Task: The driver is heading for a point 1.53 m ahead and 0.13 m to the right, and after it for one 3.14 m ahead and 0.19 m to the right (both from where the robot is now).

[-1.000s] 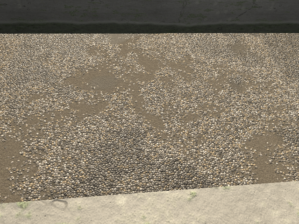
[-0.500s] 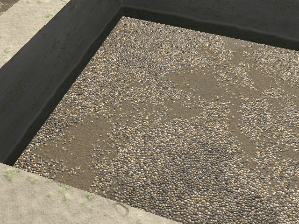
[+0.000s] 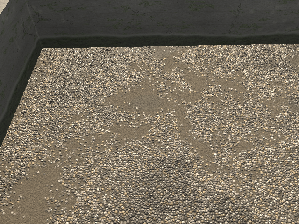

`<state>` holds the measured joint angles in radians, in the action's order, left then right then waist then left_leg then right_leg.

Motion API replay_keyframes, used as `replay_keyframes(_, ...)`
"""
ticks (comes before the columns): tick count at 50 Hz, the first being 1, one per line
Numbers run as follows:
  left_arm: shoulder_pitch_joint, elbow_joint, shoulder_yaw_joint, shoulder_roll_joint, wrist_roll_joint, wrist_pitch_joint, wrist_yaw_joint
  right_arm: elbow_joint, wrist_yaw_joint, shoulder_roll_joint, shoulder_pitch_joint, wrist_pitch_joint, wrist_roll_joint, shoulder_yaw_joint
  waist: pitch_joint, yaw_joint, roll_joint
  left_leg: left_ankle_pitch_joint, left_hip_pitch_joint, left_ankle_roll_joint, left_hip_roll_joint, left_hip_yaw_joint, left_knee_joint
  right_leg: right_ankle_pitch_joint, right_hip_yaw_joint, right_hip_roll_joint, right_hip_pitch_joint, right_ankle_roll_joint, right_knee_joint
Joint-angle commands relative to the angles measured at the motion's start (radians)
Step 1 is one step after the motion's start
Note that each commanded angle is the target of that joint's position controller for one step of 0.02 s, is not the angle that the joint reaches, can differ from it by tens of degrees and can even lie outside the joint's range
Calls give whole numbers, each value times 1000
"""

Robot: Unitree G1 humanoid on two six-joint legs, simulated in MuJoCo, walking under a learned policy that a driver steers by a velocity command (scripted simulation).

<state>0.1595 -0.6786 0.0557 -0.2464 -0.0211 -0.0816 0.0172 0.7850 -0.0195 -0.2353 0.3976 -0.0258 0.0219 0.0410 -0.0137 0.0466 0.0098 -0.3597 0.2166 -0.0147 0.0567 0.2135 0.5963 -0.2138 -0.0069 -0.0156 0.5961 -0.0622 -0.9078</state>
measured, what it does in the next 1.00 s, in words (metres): walks ahead: right foot, then left foot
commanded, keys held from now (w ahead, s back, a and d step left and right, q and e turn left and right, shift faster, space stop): w+e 0.40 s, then w+q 0.60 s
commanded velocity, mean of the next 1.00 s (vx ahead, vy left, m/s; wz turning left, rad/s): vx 0.50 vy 0.00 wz -0.12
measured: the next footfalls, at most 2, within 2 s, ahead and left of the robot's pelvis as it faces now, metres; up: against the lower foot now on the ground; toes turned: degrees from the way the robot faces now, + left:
right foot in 0.08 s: +0.13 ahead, -0.11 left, +0.00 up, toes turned -10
left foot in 0.46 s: +0.16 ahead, +0.05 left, +0.00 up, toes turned -8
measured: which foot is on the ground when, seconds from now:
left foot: down 0.00-0.08, up 0.10-0.44, down 0.46-1.00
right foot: up 0.00-0.06, down 0.08-1.00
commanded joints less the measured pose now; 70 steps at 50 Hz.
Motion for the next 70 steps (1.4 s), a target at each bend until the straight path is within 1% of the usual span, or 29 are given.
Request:
replay_keyframes(1, -47, 109, 8, -65, 11, 5, 15, -75, -12, -180, -39, 3, 3, 46, -16, -13, -154, 185, 80, -104, 247, -164, -172, -132, 66, 6, -112, -29, 69)
replay_keyframes(2, -22, 110, 9, -69, 14, 9, 15, -81, -17, -186, -55, 11, 1, 49, -4, -25, -149, 190, 76, -92, 249, -160, -137, -167, 72, 14, -164, -42, 115)
replay_keyframes(3, 82, 80, 12, -61, 15, 19, 10, -90, -21, -186, -97, 19, -6, 48, 31, -86, -104, 271, 121, -62, 222, -114, -10, -129, 73, 40, -318, -61, 213)
replay_keyframes(4, 250, 28, 31, -102, 7, 37, -3, -103, -19, -158, -105, 28, -10, 40, 99, -160, 66, 361, 221, -19, 126, -27, 340, -138, -75, 14, -513, -97, 340)
replay_keyframes(5, 253, 50, 51, -233, 23, 48, -13, -188, -9, -77, -144, 34, -16, 18, 108, -134, 368, -162, 551, 33, -59, -31, 690, 36, -531, -230, -658, -199, 478)
replay_keyframes(6, 248, 67, 67, -271, 69, 44, -15, -239, -17, -131, -263, 45, 7, 26, 205, -193, 321, -176, 682, 53, -100, -219, 745, 40, -728, -263, -693, -259, 582)
replay_keyframes(7, 178, 71, 45, -191, 47, 42, -34, -241, -17, -138, -295, 53, 2, 29, 76, -131, 188, -147, 667, 84, -62, -243, 767, 236, -584, -287, -525, -269, 525)
replay_keyframes(8, 132, 76, 28, -140, 31, 45, -41, -223, -19, -128, -257, 52, 0, 25, 74, -86, 122, -111, 591, 97, -50, -241, 751, 339, -494, -238, -434, -249, 481)
replay_keyframes(9, 44, 99, 10, -107, 24, 47, -48, -216, -29, -118, -249, 58, -2, 21, 76, -36, 87, -60, 479, 110, -49, -247, 664, 500, -390, -187, -340, -219, 468)
replay_keyframes(10, -13, 113, -1, -89, 22, 55, -44, -210, -33, -102, -222, 74, 5, 15, 95, -3, 104, -34, 356, 117, -52, -241, 576, 532, -320, -133, -251, -187, 478)
replay_keyframes(12, -31, 117, -10, -94, 17, 76, -28, -200, -36, -97, -218, 112, 22, 13, 131, 14, 103, -18, 263, 117, -89, -225, 516, 591, -292, -93, -243, -173, 471)
replay_keyframes(14, -15, 116, -12, -101, 20, 81, -19, -202, -33, -79, -249, 133, 25, -1, 155, 6, 83, -7, 235, 107, -92, -236, 389, 494, -305, -68, -298, -140, 470)
replay_keyframes(16, -18, 127, -10, -114, 19, 66, -24, -219, -23, -76, -315, 136, 22, -11, 148, -21, 58, 7, 228, 94, -98, -244, 298, 345, -362, -72, -339, -121, 490)
replay_keyframes(20, -62, 149, -8, -124, 25, 41, -27, -256, -3, -59, -400, 114, 1, -28, 119, -59, 57, 26, 125, 57, -99, -258, 107, 81, -474, -72, -325, -113, 529)
replay_keyframes(21, -84, 150, -22, -102, 19, 34, -32, -257, -2, -35, -377, 99, 9, -41, 107, -52, 54, 43, 83, 42, -80, -254, 27, 102, -464, -65, -311, -105, 519)
replay_keyframes(22, -103, 148, -30, -89, 24, 29, -37, -238, -1, -3, -320, 86, 15, -51, 129, -30, 37, 121, -30, 20, -72, -230, -64, 98, -448, -58, -281, -88, 498)
replay_keyframes(23, -87, 144, -37, -75, 29, 29, -39, -228, -2, 2, -283, 77, 28, -54, 158, -38, 7, 153, -159, -10, -41, -243, -65, 73, -424, -41, -221, -67, 457)
replay_keyframes(24, -58, 156, -46, -46, 26, 32, -31, -227, 3, -56, -312, 66, 27, -46, 175, -79, -122, 219, -244, -52, 4, -315, -18, -46, -324, 27, -140, -37, 431)
replay_keyframes(25, -101, 162, -51, -53, 15, 34, -24, -240, 11, -67, -348, 64, 9, -42, 140, -54, -183, 216, -186, -96, 57, -409, -90, -118, -211, 94, -132, -2, 364)
replay_keyframes(27, -146, 164, -46, -76, -9, 43, -15, -250, 20, -80, -369, 66, -16, -48, 62, -62, -136, 209, -55, -144, 105, -518, -176, -89, -114, 97, -202, 32, 332)
replay_keyframes(29, -124, 161, -55, -61, -20, 48, -6, -252, 24, -82, -403, 67, -27, -51, 49, -105, -94, 201, 12, -117, 43, -481, -160, -50, -83, 68, -296, 32, 356)
replay_keyframes(31, -136, 169, -72, -26, -19, 48, -4, -258, 26, -70, -411, 71, -22, -56, 56, -117, -55, 217, 49, -82, -4, -435, -125, -25, -89, 50, -362, 23, 369)
replay_keyframes(35, -172, 181, -76, -41, -12, 51, -14, -260, 33, -51, -365, 80, -12, -59, 58, -83, 52, 169, 41, -53, -79, -377, -59, -12, -137, -1, -367, 9, 412)
replay_keyframes(38, -193, 194, -73, -38, -13, 47, -24, -256, 32, -65, -341, 73, -11, -52, 61, -64, 52, 189, 42, -52, -94, -389, -39, 45, -123, -11, -382, 18, 391)
replay_keyframes(39, -193, 194, -77, -26, -20, 47, -25, -261, 35, -62, -342, 78, -7, -52, 69, -60, 50, 199, 44, -54, -96, -400, -35, 62, -111, -12, -392, 19, 385)
replay_keyframes(42, -187, 199, -71, -30, -18, 48, -26, -268, 33, -71, -349, 86, -10, -45, 70, -57, 18, 238, 66, -62, -102, -422, -24, 92, -77, -7, -415, 31, 349)
replay_keyframes(50, -173, 203, -59, -23, -17, 65, -33, -295, 18, -75, -380, 107, -29, -31, 101, -43, -2, 298, 155, -66, -108, -493, -10, 221, -13, -23, -526, 48, 295)
replay_keyframes(67, -176, 209, -30, -26, -19, 50, -26, -296, 16, -96, -327, 117, -36, -18, 106, -13, -29, 292, 342, -93, -126, -634, -50, 83, 79, -32, -629, 50, 256)
replay_keyframes(70, -180, 207, -34, -6, -20, 51, -24, -294, 16, -82, -322, 112, -32, -26, 103, -17, -44, 251, 360, -91, -123, -657, -94, 6, 87, -24, -639, 50, 264)
Keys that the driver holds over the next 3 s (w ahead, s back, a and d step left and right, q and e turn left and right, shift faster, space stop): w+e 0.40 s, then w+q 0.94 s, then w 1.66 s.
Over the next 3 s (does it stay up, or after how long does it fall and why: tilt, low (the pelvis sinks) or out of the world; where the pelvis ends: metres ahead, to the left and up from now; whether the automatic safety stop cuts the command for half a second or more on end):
stays up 0.10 -0.06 -0.01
